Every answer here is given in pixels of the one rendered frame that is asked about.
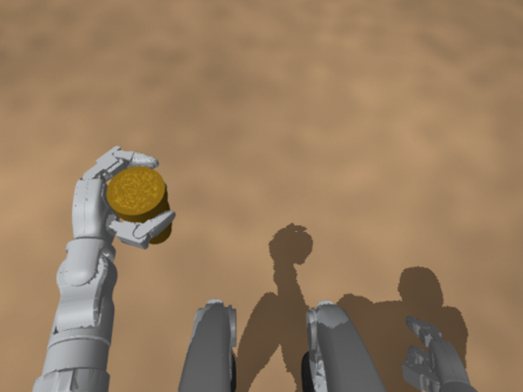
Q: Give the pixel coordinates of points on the cup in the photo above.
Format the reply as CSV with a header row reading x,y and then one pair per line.
x,y
139,194

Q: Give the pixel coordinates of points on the left robot hand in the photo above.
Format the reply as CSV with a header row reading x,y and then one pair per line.
x,y
92,216

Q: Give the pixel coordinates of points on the left robot arm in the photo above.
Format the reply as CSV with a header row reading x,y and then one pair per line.
x,y
78,347

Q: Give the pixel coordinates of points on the right robot hand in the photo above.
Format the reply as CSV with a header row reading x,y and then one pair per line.
x,y
428,371

